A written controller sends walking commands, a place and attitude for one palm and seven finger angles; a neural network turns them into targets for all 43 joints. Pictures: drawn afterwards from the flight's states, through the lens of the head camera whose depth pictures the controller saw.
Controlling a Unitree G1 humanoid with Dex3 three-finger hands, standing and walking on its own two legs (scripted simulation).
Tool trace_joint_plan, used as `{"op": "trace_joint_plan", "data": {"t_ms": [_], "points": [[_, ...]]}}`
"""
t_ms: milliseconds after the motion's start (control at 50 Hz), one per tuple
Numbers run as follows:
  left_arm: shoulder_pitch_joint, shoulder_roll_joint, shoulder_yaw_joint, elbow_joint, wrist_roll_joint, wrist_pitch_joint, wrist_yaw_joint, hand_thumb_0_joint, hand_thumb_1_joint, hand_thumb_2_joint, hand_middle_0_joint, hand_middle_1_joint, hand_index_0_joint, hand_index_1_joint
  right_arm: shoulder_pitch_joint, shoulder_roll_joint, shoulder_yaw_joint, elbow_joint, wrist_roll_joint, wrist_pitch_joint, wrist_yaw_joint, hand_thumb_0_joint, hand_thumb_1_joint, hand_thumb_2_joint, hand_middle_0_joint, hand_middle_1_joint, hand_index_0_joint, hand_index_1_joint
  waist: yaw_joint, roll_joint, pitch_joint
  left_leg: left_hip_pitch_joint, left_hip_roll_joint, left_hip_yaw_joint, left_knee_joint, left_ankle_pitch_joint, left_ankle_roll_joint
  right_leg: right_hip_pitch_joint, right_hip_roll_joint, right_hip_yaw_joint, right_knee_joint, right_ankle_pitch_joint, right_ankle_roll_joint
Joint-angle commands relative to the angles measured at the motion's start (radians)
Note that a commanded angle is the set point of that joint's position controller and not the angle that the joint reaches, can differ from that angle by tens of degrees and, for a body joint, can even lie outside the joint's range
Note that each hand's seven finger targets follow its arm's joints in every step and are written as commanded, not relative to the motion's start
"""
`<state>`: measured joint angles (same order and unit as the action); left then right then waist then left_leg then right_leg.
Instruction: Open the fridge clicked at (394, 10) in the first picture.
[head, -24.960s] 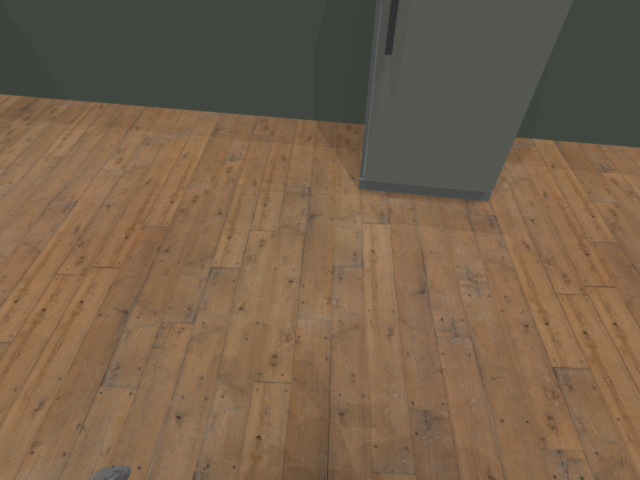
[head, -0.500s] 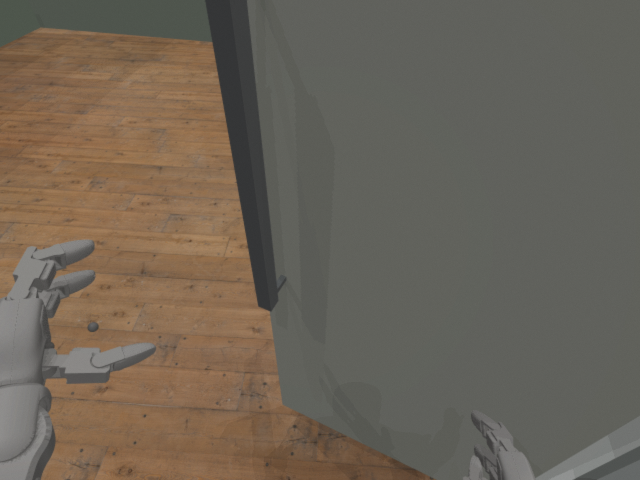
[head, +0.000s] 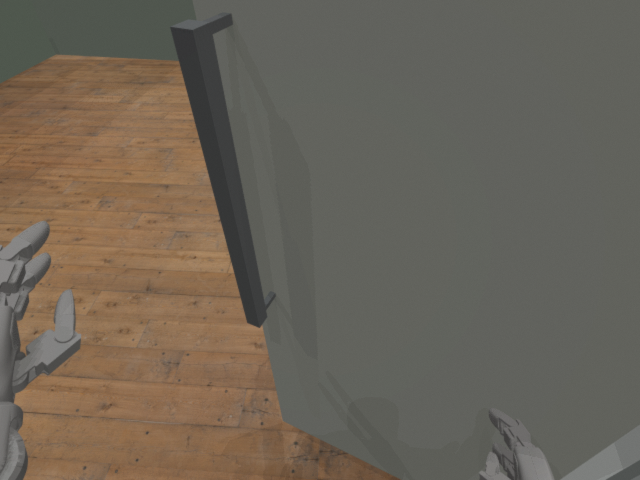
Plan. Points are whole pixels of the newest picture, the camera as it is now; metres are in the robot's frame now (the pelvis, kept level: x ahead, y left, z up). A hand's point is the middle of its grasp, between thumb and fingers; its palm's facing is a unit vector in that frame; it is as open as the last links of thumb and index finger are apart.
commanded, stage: draw the hand back to the body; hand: left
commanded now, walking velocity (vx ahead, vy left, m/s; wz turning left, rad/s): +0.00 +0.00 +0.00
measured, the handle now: (244, 208) +0.40 +0.17 +0.16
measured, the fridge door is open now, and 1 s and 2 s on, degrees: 75 75 75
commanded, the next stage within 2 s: step back with the hand held close in 0.28 s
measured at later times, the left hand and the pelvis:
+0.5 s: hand (77, 331) +0.19 +0.26 +0.17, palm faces +0.49 -0.78 -0.39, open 7.4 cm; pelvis -0.01 -0.01 +0.00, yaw +0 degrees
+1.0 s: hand (27, 388) +0.13 +0.28 +0.16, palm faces +0.46 -0.78 -0.42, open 7.4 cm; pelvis -0.07 +0.02 -0.01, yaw +0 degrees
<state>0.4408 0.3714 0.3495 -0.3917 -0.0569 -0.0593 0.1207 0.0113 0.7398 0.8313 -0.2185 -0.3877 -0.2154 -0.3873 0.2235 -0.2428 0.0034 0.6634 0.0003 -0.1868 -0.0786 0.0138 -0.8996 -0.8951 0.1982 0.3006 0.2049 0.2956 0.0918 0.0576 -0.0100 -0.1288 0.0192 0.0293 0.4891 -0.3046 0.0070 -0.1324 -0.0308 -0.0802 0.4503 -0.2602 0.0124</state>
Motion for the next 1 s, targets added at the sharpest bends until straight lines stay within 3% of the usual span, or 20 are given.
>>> {"op": "trace_joint_plan", "data": {"t_ms": [0, 120, 160, 240, 320, 360, 380, 400, 420, 440, 460, 540, 620, 720, 780, 820, 860, 900, 940, 980], "points": [[-0.108, 0.192, 0.110, -0.178, 0.002, -0.059, 0.016, 0.000, 0.900, 0.900, -0.200, -0.300, -0.200, -0.300, -0.123, -0.093, -0.035, -0.155, 0.006, -0.053, -0.015, 0.000, -0.900, -0.900, 0.200, 0.300, 0.200, 0.300, -0.008, -0.030, -0.045, -0.009, 0.040, -0.015, -0.066, 0.262, 0.019, -0.004, -0.035, 0.033, -0.070, 0.191, -0.031], [-0.115, 0.217, 0.127, -0.171, 0.000, -0.063, 0.016, 0.000, 0.900, 0.900, -0.200, -0.300, -0.200, -0.300, -0.137, -0.094, -0.034, -0.150, 0.003, -0.057, -0.023, 0.000, -0.900, -0.900, 0.200, 0.300, 0.200, 0.300, -0.001, -0.030, -0.045, -0.010, 0.036, -0.012, -0.066, 0.228, 0.028, -0.001, -0.042, 0.039, -0.096, 0.162, -0.028], [-0.128, 0.202, 0.109, -0.185, 0.000, -0.066, 0.015, 0.000, 0.900, 0.900, -0.200, -0.300, -0.200, -0.300, -0.142, -0.086, -0.030, -0.153, 0.003, -0.061, -0.021, 0.000, -0.900, -0.900, 0.200, 0.300, 0.200, 0.300, -0.004, 0.009, -0.040, -0.003, 0.034, -0.010, -0.066, 0.219, 0.026, -0.008, -0.043, 0.042, -0.097, 0.152, -0.029], [-0.115, 0.217, 0.126, -0.193, 0.000, -0.070, 0.017, 0.000, 0.900, 0.900, -0.200, -0.300, -0.200, -0.300, -0.139, -0.086, -0.031, -0.149, 0.001, -0.069, -0.022, 0.000, -0.900, -0.900, 0.200, 0.300, 0.200, 0.300, 0.002, 0.006, -0.069, 0.006, 0.033, -0.012, -0.069, 0.236, 0.028, 0.013, -0.045, 0.041, -0.094, 0.169, -0.029], [-0.102, 0.207, 0.124, -0.155, -0.001, -0.066, 0.013, 0.000, 0.900, 0.900, -0.200, -0.300, -0.200, -0.300, -0.140, -0.087, -0.033, -0.145, 0.002, -0.066, -0.022, 0.000, -0.900, -0.900, 0.200, 0.300, 0.200, 0.300, -0.002, -0.036, -0.035, -0.003, 0.038, -0.010, -0.071, 0.228, 0.029, -0.003, -0.043, 0.038, -0.102, 0.162, -0.027], [-0.116, 0.197, 0.111, -0.154, -0.003, -0.067, 0.011, 0.000, 0.900, 0.900, -0.200, -0.300, -0.200, -0.300, -0.145, -0.086, -0.031, -0.148, 0.005, -0.064, -0.022, 0.000, -0.900, -0.900, 0.200, 0.300, 0.200, 0.300, -0.006, -0.041, -0.022, -0.004, 0.037, -0.012, -0.073, 0.206, 0.029, -0.016, -0.042, 0.042, -0.106, 0.135, -0.025], [-0.171, 0.162, 0.053, -0.244, 0.001, -0.078, 0.005, 0.000, 0.900, 0.900, -0.200, -0.300, -0.200, -0.300, -0.155, -0.082, -0.028, -0.159, 0.004, -0.073, -0.018, 0.000, -0.900, -0.900, 0.200, 0.300, 0.200, 0.300, -0.009, 0.002, -0.051, 0.017, 0.033, -0.012, -0.073, 0.206, 0.032, -0.013, -0.046, 0.045, -0.106, 0.135, -0.024], [-0.317, 0.272, 0.183, -0.303, -0.001, -0.127, 0.019, 0.000, 0.900, 0.900, -0.200, -0.300, -0.200, -0.300, -0.145, -0.089, -0.019, -0.197, 0.014, -0.042, -0.023, 0.000, -0.900, -0.900, 0.200, 0.300, 0.200, 0.300, -0.049, -0.059, 0.086, -0.064, 0.044, -0.017, -0.033, 0.120, 0.042, -0.141, -0.092, 0.205, -0.184, 0.186, -0.021], [-0.308, 0.276, 0.186, -0.263, 0.013, -0.145, 0.019, 0.000, 0.900, 0.900, -0.200, -0.300, -0.200, -0.300, -0.124, -0.079, -0.018, -0.169, 0.007, -0.023, -0.026, 0.000, -0.900, -0.900, 0.200, 0.300, 0.200, 0.300, -0.057, -0.084, 0.074, -0.069, 0.038, -0.040, -0.007, 0.092, 0.040, -0.144, -0.128, 0.214, -0.197, 0.204, -0.037], [-0.156, 0.189, 0.134, -0.154, 0.016, -0.135, 0.015, 0.000, 0.900, 0.900, -0.200, -0.300, -0.200, -0.300, -0.114, -0.077, -0.021, -0.153, -0.001, -0.005, -0.023, 0.000, -0.900, -0.900, 0.200, 0.300, 0.200, 0.300, -0.066, -0.150, 0.045, -0.054, 0.042, -0.031, 0.016, 0.109, 0.037, -0.140, -0.145, 0.208, -0.180, 0.252, -0.044], [-0.089, 0.159, 0.111, -0.138, 0.022, -0.132, 0.012, 0.000, 0.900, 0.900, -0.200, -0.300, -0.200, -0.300, -0.108, -0.086, -0.027, -0.171, -0.002, 0.014, -0.016, 0.000, -0.900, -0.900, 0.200, 0.300, 0.200, 0.300, -0.063, -0.155, -0.011, -0.049, 0.043, -0.024, 0.025, 0.134, 0.037, -0.110, -0.158, 0.200, -0.153, 0.305, -0.043], [0.021, 0.192, 0.157, -0.230, 0.025, -0.148, 0.030, 0.000, 0.900, 0.900, -0.200, -0.300, -0.200, -0.300, -0.122, -0.092, -0.039, -0.224, 0.005, 0.059, -0.015, 0.000, -0.900, -0.900, 0.200, 0.300, 0.200, 0.300, -0.055, -0.050, -0.138, -0.055, 0.085, -0.044, -0.036, 0.303, 0.037, -0.014, -0.141, 0.144, -0.035, 0.407, -0.036], [0.078, 0.238, 0.214, -0.328, 0.030, -0.165, 0.046, 0.000, 0.900, 0.900, -0.200, -0.300, -0.200, -0.300, -0.134, -0.086, -0.044, -0.262, 0.010, 0.073, -0.017, 0.000, -0.900, -0.900, 0.200, 0.300, 0.200, 0.300, -0.042, 0.030, -0.179, -0.093, 0.132, -0.102, -0.074, 0.443, 0.048, 0.013, -0.088, 0.085, 0.064, 0.385, -0.014], [0.088, 0.221, 0.211, -0.355, 0.028, -0.179, 0.051, 0.000, 0.900, 0.900, -0.200, -0.300, -0.200, -0.300, -0.103, -0.089, -0.046, -0.266, 0.008, 0.053, -0.019, 0.000, -0.900, -0.900, 0.200, 0.300, 0.200, 0.300, -0.045, 0.096, -0.133, -0.190, 0.178, -0.145, -0.121, 0.383, 0.068, -0.012, -0.049, 0.067, 0.148, 0.179, -0.005], [0.048, 0.197, 0.193, -0.327, 0.032, -0.184, 0.051, 0.000, 0.900, 0.900, -0.200, -0.300, -0.200, -0.300, -0.080, -0.096, -0.042, -0.252, 0.006, 0.030, -0.016, 0.000, -0.900, -0.900, 0.200, 0.300, 0.200, 0.300, -0.053, 0.125, -0.070, -0.292, 0.216, -0.160, -0.152, 0.225, 0.090, -0.009, -0.035, 0.060, 0.190, 0.029, -0.002], [0.019, 0.202, 0.195, -0.320, 0.039, -0.188, 0.053, 0.000, 0.900, 0.900, -0.200, -0.300, -0.200, -0.300, -0.067, -0.103, -0.044, -0.243, 0.009, 0.016, -0.015, 0.000, -0.900, -0.900, 0.200, 0.300, 0.200, 0.300, -0.057, 0.095, -0.053, -0.334, 0.202, -0.169, -0.125, 0.132, 0.092, 0.012, -0.041, 0.072, 0.148, 0.095, -0.007], [0.005, 0.188, 0.179, -0.306, 0.037, -0.190, 0.052, 0.000, 0.900, 0.900, -0.200, -0.300, -0.200, -0.300, -0.059, -0.095, -0.042, -0.237, 0.013, 0.014, -0.015, 0.000, -0.900, -0.900, 0.200, 0.300, 0.200, 0.300, -0.069, -0.010, -0.062, -0.342, 0.159, -0.137, -0.060, 0.040, 0.070, 0.007, -0.071, 0.111, 0.096, 0.217, -0.019], [-0.010, 0.196, 0.174, -0.310, 0.033, -0.195, 0.052, 0.000, 0.900, 0.900, -0.200, -0.300, -0.200, -0.300, -0.047, -0.087, -0.048, -0.232, 0.011, 0.017, -0.012, 0.000, -0.900, -0.900, 0.200, 0.300, 0.200, 0.300, -0.083, -0.131, -0.057, -0.314, 0.069, -0.089, 0.053, -0.145, 0.043, -0.110, -0.154, 0.233, -0.010, 0.175, -0.068], [-0.022, 0.213, 0.172, -0.332, 0.029, -0.197, 0.059, 0.000, 0.900, 0.900, -0.200, -0.300, -0.200, -0.300, -0.031, -0.071, -0.041, -0.203, 0.008, 0.026, -0.006, 0.000, -0.900, -0.900, 0.200, 0.300, 0.200, 0.300, -0.095, -0.202, -0.082, -0.188, 0.012, -0.054, 0.220, -0.158, 0.020, -0.256, -0.265, 0.323, -0.111, 0.074, -0.128], [-0.011, 0.236, 0.194, -0.345, 0.029, -0.197, 0.071, 0.000, 0.900, 0.900, -0.200, -0.300, -0.200, -0.300, -0.047, -0.060, -0.031, -0.192, -0.001, 0.030, -0.003, 0.000, -0.900, -0.900, 0.200, 0.300, 0.200, 0.300, -0.092, -0.212, -0.093, -0.141, 0.007, -0.052, 0.237, -0.109, 0.017, -0.287, -0.296, 0.299, -0.113, 0.070, -0.138]]}}
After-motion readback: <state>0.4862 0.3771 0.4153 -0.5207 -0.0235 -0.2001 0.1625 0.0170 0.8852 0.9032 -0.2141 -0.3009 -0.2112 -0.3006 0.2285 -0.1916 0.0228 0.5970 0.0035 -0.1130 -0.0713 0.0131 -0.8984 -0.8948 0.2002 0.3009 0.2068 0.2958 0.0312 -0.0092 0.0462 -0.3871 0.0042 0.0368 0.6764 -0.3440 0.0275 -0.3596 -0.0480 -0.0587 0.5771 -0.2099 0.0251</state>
